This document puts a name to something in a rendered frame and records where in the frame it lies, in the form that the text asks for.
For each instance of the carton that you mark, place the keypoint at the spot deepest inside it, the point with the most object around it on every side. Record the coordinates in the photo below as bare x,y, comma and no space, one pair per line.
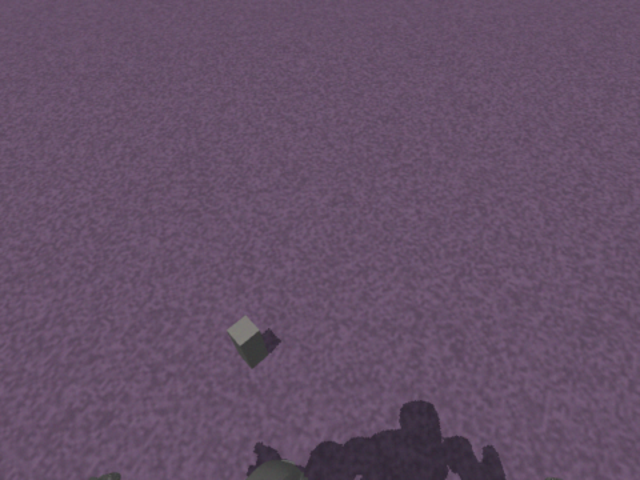
248,341

